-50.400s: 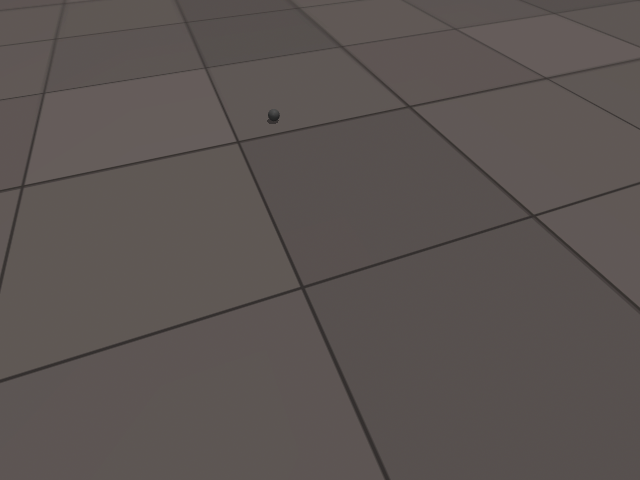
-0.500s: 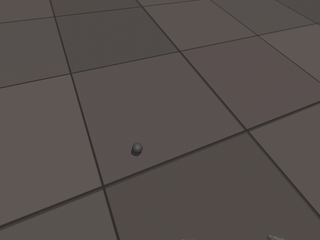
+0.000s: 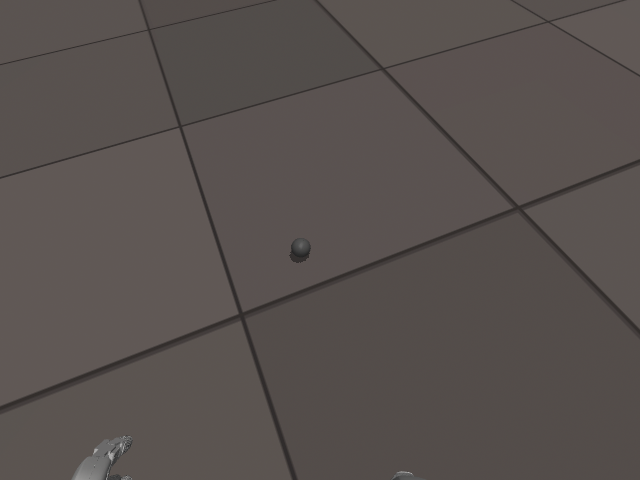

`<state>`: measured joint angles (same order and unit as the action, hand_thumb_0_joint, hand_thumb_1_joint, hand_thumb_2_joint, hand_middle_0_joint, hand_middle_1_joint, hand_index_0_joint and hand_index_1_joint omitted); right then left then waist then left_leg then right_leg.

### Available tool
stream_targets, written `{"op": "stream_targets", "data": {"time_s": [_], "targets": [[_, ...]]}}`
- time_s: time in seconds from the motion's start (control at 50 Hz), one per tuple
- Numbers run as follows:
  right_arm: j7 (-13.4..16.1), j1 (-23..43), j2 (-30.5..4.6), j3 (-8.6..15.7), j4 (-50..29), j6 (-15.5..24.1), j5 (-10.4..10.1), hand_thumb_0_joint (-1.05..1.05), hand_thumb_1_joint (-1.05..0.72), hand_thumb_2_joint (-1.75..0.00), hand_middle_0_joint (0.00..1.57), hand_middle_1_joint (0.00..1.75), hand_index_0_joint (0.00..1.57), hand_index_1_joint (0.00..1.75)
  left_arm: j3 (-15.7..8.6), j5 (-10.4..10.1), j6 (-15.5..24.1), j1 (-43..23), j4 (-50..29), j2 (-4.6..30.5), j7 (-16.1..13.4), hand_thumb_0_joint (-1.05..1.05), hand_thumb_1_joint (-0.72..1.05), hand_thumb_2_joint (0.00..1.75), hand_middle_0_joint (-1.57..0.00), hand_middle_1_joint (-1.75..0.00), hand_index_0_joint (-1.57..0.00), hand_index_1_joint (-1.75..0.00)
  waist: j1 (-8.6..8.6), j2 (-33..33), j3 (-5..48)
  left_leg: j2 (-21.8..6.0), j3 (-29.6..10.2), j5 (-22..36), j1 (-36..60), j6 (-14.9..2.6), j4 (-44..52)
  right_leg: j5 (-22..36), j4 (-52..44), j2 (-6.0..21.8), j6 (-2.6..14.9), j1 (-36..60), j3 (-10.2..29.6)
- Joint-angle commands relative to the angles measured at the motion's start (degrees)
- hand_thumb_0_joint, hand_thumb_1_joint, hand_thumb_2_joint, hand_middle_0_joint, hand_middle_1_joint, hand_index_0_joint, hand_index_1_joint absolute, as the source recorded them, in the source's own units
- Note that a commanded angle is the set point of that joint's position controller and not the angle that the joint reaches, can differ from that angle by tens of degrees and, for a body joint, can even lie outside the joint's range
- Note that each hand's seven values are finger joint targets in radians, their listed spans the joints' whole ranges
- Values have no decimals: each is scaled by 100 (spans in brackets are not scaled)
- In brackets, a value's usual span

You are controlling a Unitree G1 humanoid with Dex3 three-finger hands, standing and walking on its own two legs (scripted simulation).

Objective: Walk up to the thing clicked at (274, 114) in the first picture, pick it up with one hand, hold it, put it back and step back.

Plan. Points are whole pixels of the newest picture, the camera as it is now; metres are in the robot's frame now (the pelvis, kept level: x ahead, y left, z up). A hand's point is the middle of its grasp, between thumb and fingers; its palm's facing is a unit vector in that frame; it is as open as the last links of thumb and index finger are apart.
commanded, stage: step back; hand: left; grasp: from above
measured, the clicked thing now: (300, 247) +0.96 +0.14 -0.72
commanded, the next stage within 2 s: stand in 1.26 s
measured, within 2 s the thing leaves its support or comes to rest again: neither
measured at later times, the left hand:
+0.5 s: hand out of the picture -0.08 +0.25 -0.13, palm faces -0.01 -0.91 -0.41, open 7.4 cm
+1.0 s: hand out of the picture +0.02 +0.27 -0.14, palm faces -0.03 -0.92 -0.39, open 7.4 cm
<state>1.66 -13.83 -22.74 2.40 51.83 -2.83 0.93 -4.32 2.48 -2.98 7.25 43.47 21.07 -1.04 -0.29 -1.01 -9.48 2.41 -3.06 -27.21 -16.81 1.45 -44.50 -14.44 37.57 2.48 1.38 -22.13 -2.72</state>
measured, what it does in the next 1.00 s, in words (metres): steps on the spot: left foot, then right foot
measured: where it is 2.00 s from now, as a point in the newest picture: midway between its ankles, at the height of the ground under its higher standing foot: outside the picture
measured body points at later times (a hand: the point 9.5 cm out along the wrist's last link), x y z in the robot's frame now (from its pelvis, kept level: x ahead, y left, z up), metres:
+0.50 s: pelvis -0.11 -0.02 +0.01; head -0.12 -0.04 +0.46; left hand -0.08 +0.30 -0.10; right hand -0.02 -0.33 -0.12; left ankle -0.07 +0.13 -0.69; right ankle -0.13 -0.13 -0.72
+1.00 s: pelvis -0.07 +0.00 +0.00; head -0.06 -0.01 +0.45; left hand +0.03 +0.31 -0.11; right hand -0.02 -0.31 -0.13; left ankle -0.08 +0.14 -0.72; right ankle -0.03 -0.12 -0.72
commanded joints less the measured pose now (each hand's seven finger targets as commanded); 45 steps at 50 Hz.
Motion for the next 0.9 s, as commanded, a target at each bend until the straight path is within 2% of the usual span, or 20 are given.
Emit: {"op": "stream_targets", "data": {"time_s": [0.0,0.04,0.06,0.08,0.14,0.22,0.28,0.32,0.34,0.36,0.38,0.44,0.54,0.62,0.64,0.66,0.68,0.7,0.78,0.88], "targets": [[48,-491,-957,363,-282,229,83,0,-90,-90,20,30,20,30,-314,-116,-14,176,-341,1386,-74,0,90,90,-20,-30,-20,-30,54,1002,1614,-38,351,1601,440,-225,2270,1957,-123,1055,567,1527,1331],[-12,-183,-1637,536,-391,181,215,0,-90,-90,20,30,20,30,-206,-156,1,246,-325,1083,-53,0,90,90,-20,-30,-20,-30,143,-733,1386,-1669,-1937,2165,1066,-1003,2421,-836,910,10,50,-404,640],[-72,154,-2084,576,-529,162,165,0,-90,-90,20,30,20,30,-298,-184,14,-302,-384,1265,-132,0,90,90,-20,-30,-20,-30,-186,-1473,1148,-2507,-2635,2063,-109,-1852,2797,-2319,2146,-403,-75,-174,379],[-54,461,-1943,569,-585,207,206,0,-90,-90,20,30,20,30,-354,-93,9,-394,-292,1399,-139,0,90,90,-20,-30,-20,-30,-122,-1121,754,-2560,-2698,1855,-849,-1943,2861,-2249,2940,-356,-57,105,949],[-17,860,-1235,320,-702,256,214,0,-90,-90,20,30,20,30,-311,-219,43,194,56,1209,-38,0,90,90,-20,-30,-20,-30,281,-546,771,-1561,-956,2946,-292,-1383,2266,-1476,3199,-682,9,-155,1044],[-102,548,-1120,370,-522,275,203,0,-90,-90,20,30,20,30,-217,-161,245,183,252,1080,92,0,90,90,-20,-30,-20,-30,-62,-872,849,-1134,-819,179,522,-1101,2318,-1502,558,-370,-153,36,562],[-170,595,-1277,411,-504,154,177,0,-90,-90,20,30,20,30,-192,-112,468,693,614,949,23,0,90,90,-20,-30,-20,-30,137,-959,1093,-1275,-635,281,557,-1146,1672,-869,-1873,-393,-70,1062,218],[-177,451,-682,229,-499,133,90,0,-90,-90,20,30,20,30,-311,23,628,953,847,1368,-68,0,90,90,-20,-30,-20,-30,184,222,1100,-734,-206,477,-722,-612,182,-575,-2437,235,125,2197,1801],[-193,515,-533,191,-585,163,99,0,-90,-90,20,30,20,30,-400,90,661,595,728,1742,-77,0,90,90,-20,-30,-20,-30,179,902,739,-56,-66,-316,-1990,-241,-110,-1364,-2411,1144,502,2193,3226],[-113,866,-989,329,-564,169,159,0,-90,-90,20,30,20,30,-475,107,626,331,591,2203,-92,0,90,90,-20,-30,-20,-30,405,914,418,-426,-602,-527,-1226,-162,-513,-2230,-2492,2017,1224,455,3958],[-142,685,-1186,418,-395,185,115,0,-90,-90,20,30,20,30,-423,62,635,-162,511,2006,-76,0,90,90,-20,-30,-20,-30,129,780,43,-605,-695,-246,-625,-161,-772,-2675,-2540,1988,1241,-326,3647],[-254,669,-961,363,-239,230,50,0,-90,-90,20,30,20,30,-284,-19,703,65,668,1433,-52,0,90,90,-20,-30,-20,-30,84,688,-25,-279,-499,543,-991,-127,-472,-1682,-2403,949,702,519,2115],[-351,723,-968,361,-248,374,124,0,-90,-90,20,30,20,30,-363,-1,658,501,774,1674,57,0,90,90,-20,-30,-20,-30,333,1092,162,-316,57,184,-825,-54,587,-2119,-2279,1033,804,929,1913],[-278,230,-871,430,29,527,121,0,-90,-90,20,30,20,30,-166,-41,534,376,650,1390,109,0,90,90,-20,-30,-20,-30,33,743,831,-54,423,1078,983,-150,2287,-29,-930,640,535,691,970],[-227,-21,-1003,505,109,571,147,0,-90,-90,20,30,20,30,-82,-60,530,524,653,1121,110,0,90,90,-20,-30,-20,-30,-56,210,1150,-467,-225,1253,1738,-247,2418,396,-56,357,330,248,635],[-168,-365,-1414,602,111,608,209,0,-90,-90,20,30,20,30,10,-130,540,534,518,798,115,0,90,90,-20,-30,-20,-30,-199,-844,1390,-1655,-1962,992,2248,-663,2900,-433,1242,-263,62,-644,193],[-158,-332,-1772,635,65,616,167,0,-90,-90,20,30,20,30,-68,-126,486,291,568,1052,65,0,90,90,-20,-30,-20,-30,-220,-674,1140,-2323,-2897,315,1748,-1256,2958,-1808,1556,-312,34,-1062,391],[-163,-302,-1808,663,97,590,100,0,-90,-90,20,30,20,30,-149,-117,479,197,589,1423,47,0,90,90,-20,-30,-20,-30,-252,-426,872,-2426,-2855,-189,1186,-1596,3048,-1953,1786,-78,56,-833,739],[-147,128,-1334,510,-59,619,121,0,-90,-90,20,30,20,30,-134,-152,524,478,735,1238,142,0,90,90,-20,-30,-20,-30,16,-655,575,-1627,-1250,1498,949,-1190,2648,-1298,1123,92,28,-632,573],[-130,618,-1128,352,-163,483,50,0,-90,-90,20,30,20,30,-147,-169,528,621,972,1029,103,0,90,90,-20,-30,-20,-30,210,-906,802,-1272,-450,2364,-161,-878,1897,41,-681,-200,-60,1252,62]]}}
